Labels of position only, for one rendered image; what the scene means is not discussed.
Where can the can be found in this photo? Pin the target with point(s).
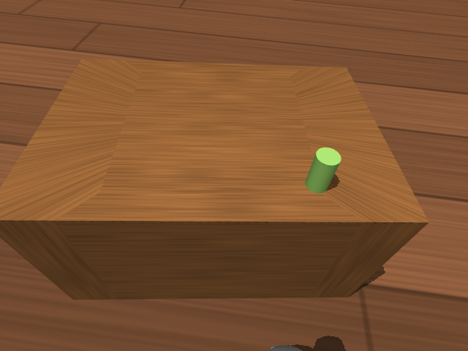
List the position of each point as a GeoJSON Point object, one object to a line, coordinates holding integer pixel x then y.
{"type": "Point", "coordinates": [324, 166]}

